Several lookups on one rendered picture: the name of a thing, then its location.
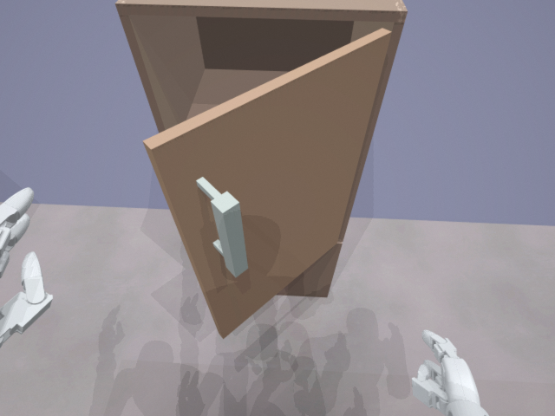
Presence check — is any right robot hand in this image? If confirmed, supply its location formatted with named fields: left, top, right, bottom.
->
left=412, top=330, right=480, bottom=415

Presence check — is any cupboard door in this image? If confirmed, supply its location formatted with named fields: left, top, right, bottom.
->
left=143, top=28, right=392, bottom=339

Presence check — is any left robot hand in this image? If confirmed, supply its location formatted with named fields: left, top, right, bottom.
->
left=0, top=187, right=53, bottom=347

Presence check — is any handle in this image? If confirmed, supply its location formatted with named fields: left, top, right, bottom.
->
left=196, top=177, right=248, bottom=277

